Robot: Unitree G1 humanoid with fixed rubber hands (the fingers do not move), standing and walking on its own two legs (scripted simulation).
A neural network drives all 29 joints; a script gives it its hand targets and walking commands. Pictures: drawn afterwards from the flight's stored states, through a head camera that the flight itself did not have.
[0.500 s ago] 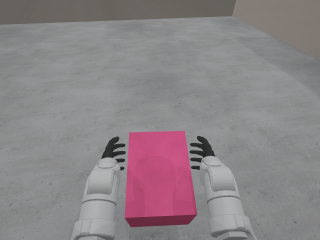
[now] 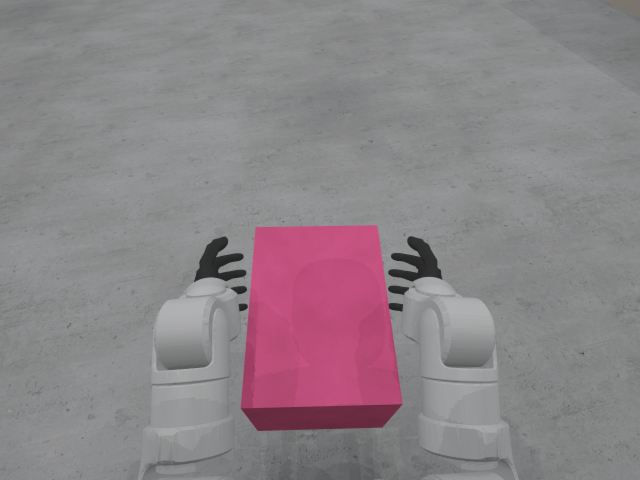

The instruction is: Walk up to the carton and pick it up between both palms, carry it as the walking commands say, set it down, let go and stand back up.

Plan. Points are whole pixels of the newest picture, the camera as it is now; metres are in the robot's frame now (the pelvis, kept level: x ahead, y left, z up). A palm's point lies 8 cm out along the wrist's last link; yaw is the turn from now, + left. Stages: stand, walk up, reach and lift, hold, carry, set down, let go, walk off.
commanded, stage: carry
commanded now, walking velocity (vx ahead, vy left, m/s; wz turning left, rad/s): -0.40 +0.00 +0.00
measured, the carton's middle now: (318, 326) +0.33 -0.02 -0.01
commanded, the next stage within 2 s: none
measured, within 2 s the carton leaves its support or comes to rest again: neither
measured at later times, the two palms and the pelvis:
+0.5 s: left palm out of the picture +0.05 +0.15 +0.10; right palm out of the picture +0.08 -0.09 +0.09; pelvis -0.25 -0.01 +0.00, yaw +3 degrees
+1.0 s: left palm out of the picture -0.20 +0.15 +0.10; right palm out of the picture -0.17 -0.10 +0.10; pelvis -0.47 -0.02 +0.01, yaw +6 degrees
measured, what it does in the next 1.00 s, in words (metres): walks backwards: left foot, then right foot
